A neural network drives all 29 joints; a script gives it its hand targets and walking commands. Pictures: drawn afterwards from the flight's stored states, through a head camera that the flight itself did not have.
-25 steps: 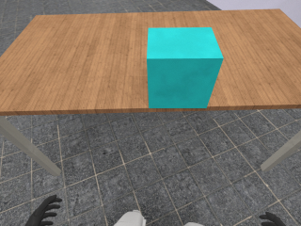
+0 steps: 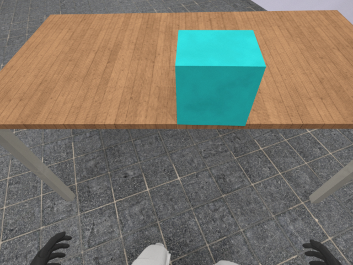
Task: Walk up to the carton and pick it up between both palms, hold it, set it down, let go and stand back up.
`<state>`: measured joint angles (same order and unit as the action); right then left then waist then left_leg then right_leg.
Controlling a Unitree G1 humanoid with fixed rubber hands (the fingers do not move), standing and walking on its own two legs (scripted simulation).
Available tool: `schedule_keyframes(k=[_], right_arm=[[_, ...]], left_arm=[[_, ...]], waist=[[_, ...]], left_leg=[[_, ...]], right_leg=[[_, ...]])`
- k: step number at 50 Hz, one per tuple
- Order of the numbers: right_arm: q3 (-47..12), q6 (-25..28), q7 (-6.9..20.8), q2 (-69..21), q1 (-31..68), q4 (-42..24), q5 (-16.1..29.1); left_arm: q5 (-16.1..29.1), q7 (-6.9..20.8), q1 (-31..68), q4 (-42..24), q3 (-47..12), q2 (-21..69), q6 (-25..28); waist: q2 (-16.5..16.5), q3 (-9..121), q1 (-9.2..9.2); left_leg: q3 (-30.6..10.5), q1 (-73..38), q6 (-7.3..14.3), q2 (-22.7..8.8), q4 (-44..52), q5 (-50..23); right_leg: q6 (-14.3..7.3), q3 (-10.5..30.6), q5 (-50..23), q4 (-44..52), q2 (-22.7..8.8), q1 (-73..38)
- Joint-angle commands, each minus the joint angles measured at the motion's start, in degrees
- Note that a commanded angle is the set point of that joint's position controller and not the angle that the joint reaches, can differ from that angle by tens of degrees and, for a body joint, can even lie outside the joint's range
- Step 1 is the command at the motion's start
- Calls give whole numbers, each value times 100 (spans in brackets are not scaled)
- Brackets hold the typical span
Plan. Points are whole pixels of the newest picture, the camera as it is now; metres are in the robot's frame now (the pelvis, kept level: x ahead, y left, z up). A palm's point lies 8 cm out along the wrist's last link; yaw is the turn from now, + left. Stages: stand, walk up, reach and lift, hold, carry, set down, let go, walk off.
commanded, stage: walk up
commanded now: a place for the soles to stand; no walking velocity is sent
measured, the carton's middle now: (213, 79) +0.58 -0.05 +0.09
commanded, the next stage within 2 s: none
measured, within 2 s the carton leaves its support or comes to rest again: neither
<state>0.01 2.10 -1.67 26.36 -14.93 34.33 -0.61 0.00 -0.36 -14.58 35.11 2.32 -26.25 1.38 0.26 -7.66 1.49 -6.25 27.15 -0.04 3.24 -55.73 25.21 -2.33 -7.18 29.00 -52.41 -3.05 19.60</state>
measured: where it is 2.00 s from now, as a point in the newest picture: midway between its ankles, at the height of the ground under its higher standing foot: outside the picture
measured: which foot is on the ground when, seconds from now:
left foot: down 0.00-1.00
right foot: down 0.00-1.00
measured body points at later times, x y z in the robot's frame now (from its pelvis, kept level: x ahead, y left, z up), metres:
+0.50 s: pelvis +0.00 +0.01 +0.00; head +0.03 +0.00 +0.45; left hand +0.11 +0.34 -0.07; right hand +0.15 -0.30 -0.08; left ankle +0.04 +0.15 -0.69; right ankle +0.00 -0.09 -0.69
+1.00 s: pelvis +0.00 +0.02 +0.00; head +0.04 +0.02 +0.45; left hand +0.11 +0.35 -0.07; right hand +0.16 -0.29 -0.07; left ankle +0.04 +0.16 -0.69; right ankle +0.00 -0.09 -0.69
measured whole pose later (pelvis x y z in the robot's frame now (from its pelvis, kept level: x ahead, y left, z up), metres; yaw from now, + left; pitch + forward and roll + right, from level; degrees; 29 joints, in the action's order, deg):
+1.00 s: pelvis +0.00 +0.02 +0.00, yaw +3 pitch -3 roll +0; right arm 0.0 4.1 -1.7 26.3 -15.2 34.3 -0.6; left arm 0.0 -0.2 -14.4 35.3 2.3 -26.2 1.7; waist 0.0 -7.7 1.6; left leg -6.3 24.8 -0.8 2.4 -50.9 23.0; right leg -2.0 -7.0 30.7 -52.2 -3.6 19.6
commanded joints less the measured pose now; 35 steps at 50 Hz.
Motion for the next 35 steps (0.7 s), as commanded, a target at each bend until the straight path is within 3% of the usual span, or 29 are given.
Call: schedule_keyframes(k=[1,2,3,4,5,6,7,8,9,10,11,14,16,17,18,19,20,21,24,25,26,27,28,29,30,32,33,34,35], right_arm=[[580,73,-48,1197,27,24,16],[558,95,-11,1084,-5,37,50],[536,115,19,1022,-92,-21,49],[554,108,21,1020,-125,38,17],[540,132,29,1006,-263,18,32],[538,176,16,934,-475,113,-4],[605,217,-7,1095,-635,126,-33],[703,245,-40,1427,-676,62,-51],[706,309,-39,1726,-561,-83,-74],[669,320,-51,1675,-573,-44,-85],[636,303,-85,1690,-546,0,-39],[553,262,-124,1421,-155,-47,-80],[524,168,-88,1257,150,-90,-3],[501,137,-51,996,336,-158,51],[469,98,-74,868,369,-156,129],[507,65,-110,1084,181,-58,47],[520,80,-96,1138,189,-22,10],[545,128,-70,1149,49,6,20],[534,230,6,1049,-182,39,43],[539,254,7,992,-454,123,36],[550,269,-11,1013,-535,133,27],[640,312,-48,1305,-692,123,-20],[681,336,-64,1601,-584,59,-56],[625,338,-61,1621,-540,12,-22],[635,320,-74,1652,-456,1,-66],[554,271,-99,1523,-88,-37,-57],[537,239,-95,1431,220,-98,-30],[486,192,-69,1213,424,-120,0],[465,155,-56,902,458,-130,35]], left_arm=[[-163,-86,-47,16,552,-1530,226],[-145,-81,18,-9,561,-1459,216],[-179,-58,-88,-84,572,-1531,211],[-164,-62,-106,-72,591,-1600,191],[-145,-44,166,-133,578,-1566,172],[-117,-27,293,-211,567,-1440,146],[-69,-33,287,-198,493,-1325,109],[-25,-20,352,-243,487,-1110,70],[63,-10,386,-291,447,-979,1],[77,-46,485,-285,433,-1056,-66],[83,-36,561,-235,406,-1042,-55],[37,-31,-6,-68,424,-982,29],[-79,-44,-307,76,449,-1062,124],[-156,-70,-574,216,554,-1341,170],[-138,-62,-602,226,575,-1577,244],[-130,-59,-336,167,616,-1704,244],[-145,-58,-206,62,617,-1633,257],[-144,-68,-94,-4,594,-1646,244],[-146,-49,-12,-81,569,-1517,199],[-114,-23,111,-86,573,-1523,174],[-81,-22,193,-115,525,-1361,147],[-76,5,339,-173,504,-1269,106],[13,9,355,-251,448,-1013,83],[54,8,435,-245,442,-981,21],[40,-3,353,-220,401,-922,14],[-7,-13,-21,7,398,-968,51],[-40,-10,-270,70,444,-1023,90],[-114,-8,-504,146,468,-1138,153],[-183,-15,-610,217,553,-1409,235]], waist=[[-413,153,97],[-775,138,54],[-947,415,105],[-982,443,91],[-876,442,-84],[-706,608,-186],[-518,583,-296],[692,778,-341],[1054,898,-345],[806,760,-308],[574,485,-235],[893,661,22],[579,872,238],[-150,691,397],[-826,426,383],[-720,308,264],[-501,216,207],[-430,332,98],[-937,459,62],[-861,649,-86],[-629,761,-122],[-274,739,-237],[662,851,-213],[619,882,-249],[721,790,-174],[735,603,97],[571,594,283],[158,509,421],[-624,367,412]], left_leg=[[142,1172,111,-264,-621,484],[396,1018,77,-300,-497,572],[551,731,114,-359,-229,587],[742,502,117,-356,2,558],[834,85,180,-334,577,234],[858,-577,242,-258,1256,-553],[436,-1044,373,-161,1531,-1302],[-1183,-1311,718,-664,2158,-1559],[-3459,-1293,1433,-1536,2777,-2097],[-3917,-1163,1745,-1712,2924,-1896],[-3919,-965,1747,-1623,2908,-1675],[-3289,-710,1466,-1343,2582,-2101],[-2357,185,1047,-936,2004,-1687],[-1297,1239,592,-460,917,-1266],[-124,1486,286,173,1,-348],[-25,1439,176,-9,-246,727],[102,1196,172,-208,-533,803],[179,930,179,-255,-586,745],[816,431,162,-344,499,199],[927,-221,219,-295,1119,-560],[649,-788,300,-244,1483,-1523],[-323,-1108,545,-330,1560,-1841],[-2007,-1055,1065,-1078,2132,-2374],[-3209,-879,1584,-1497,2526,-1964],[-3368,-756,1691,-1569,2694,-1442],[-3268,-228,1473,-1373,2694,-904],[-2665,485,1199,-1086,2471,-538],[-1833,1091,834,-717,1789,-351],[-596,1579,378,-71,522,-309]], right_leg=[[-904,2282,-2066,2661,-1991,-647],[-1018,1928,-2923,2424,-1943,-601],[-1115,1646,-3136,2186,-1816,-660],[-1112,1470,-3275,1966,-1788,-550],[-1083,1270,-3286,1706,-1705,-398],[-856,909,-3043,1281,-1490,-163],[-608,694,-2570,800,-1153,354],[-255,441,-1823,-315,-720,815],[31,556,-175,-1134,145,1176],[8,929,1198,-1011,155,1298],[-38,1108,1343,-883,153,1302],[-167,1012,478,194,153,606],[-266,1160,-223,1455,30,-673],[-425,2041,200,2275,-731,-1236],[-736,2844,-238,3021,-1783,-1109],[-929,3096,-577,3084,-2303,-886],[-1316,2811,-1303,2848,-2324,-665],[-1350,2421,-2108,2503,-2218,-731],[-1052,1181,-3523,1737,-1585,-720],[-904,937,-3388,1381,-1454,-559],[-676,709,-2947,934,-1149,-188],[-402,532,-2215,442,-855,448],[-134,417,-1274,-435,-282,580],[-37,641,322,-456,155,669],[-77,715,877,-268,149,702],[-199,908,407,434,173,194],[-271,980,188,1044,62,-438],[-423,1532,663,1831,-337,-839],[-624,2532,1068,2856,-1233,-1113]])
